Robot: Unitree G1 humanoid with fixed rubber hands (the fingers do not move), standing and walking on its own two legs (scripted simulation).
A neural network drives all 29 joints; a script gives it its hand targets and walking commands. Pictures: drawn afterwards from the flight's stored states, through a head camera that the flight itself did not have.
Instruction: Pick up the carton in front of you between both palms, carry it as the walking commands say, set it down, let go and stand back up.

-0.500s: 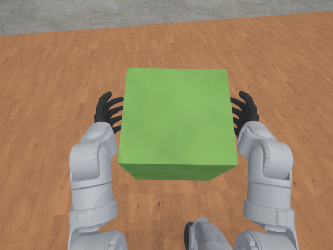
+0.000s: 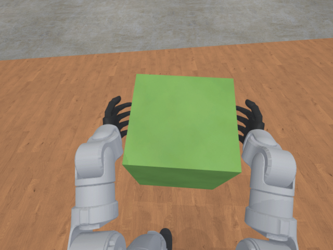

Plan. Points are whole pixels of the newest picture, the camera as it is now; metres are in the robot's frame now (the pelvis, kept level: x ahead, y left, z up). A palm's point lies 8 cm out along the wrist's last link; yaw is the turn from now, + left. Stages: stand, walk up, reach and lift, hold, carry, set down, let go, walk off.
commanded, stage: carry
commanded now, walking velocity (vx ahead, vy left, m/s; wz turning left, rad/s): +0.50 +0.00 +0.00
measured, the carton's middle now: (179, 139) +0.37 +0.01 +0.03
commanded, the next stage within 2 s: none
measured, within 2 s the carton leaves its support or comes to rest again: neither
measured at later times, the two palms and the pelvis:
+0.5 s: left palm (152, 60) +0.71 +0.13 +0.01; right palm (238, 60) +0.70 -0.17 +0.02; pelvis +0.37 -0.01 -0.09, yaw +1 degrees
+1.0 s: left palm (149, 27) +1.03 +0.19 -0.05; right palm (212, 28) +1.03 -0.11 -0.05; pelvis +0.69 +0.03 -0.16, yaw +0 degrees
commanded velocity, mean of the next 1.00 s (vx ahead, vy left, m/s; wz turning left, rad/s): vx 0.50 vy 0.00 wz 0.00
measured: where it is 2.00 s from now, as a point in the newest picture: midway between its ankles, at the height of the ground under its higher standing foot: (182, 118)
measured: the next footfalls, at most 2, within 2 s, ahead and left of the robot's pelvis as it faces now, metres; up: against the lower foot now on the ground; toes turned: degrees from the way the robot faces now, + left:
left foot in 0.06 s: +0.20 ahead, +0.03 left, -0.06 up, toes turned +1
right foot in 0.50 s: +0.51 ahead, -0.07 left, -0.11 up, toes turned -3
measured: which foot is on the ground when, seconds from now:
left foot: up 0.00-0.04, down 0.06-0.50, up 0.52-0.90, down 0.92-1.00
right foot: down 0.00-0.06, up 0.08-0.48, down 0.50-0.94, up 0.96-1.00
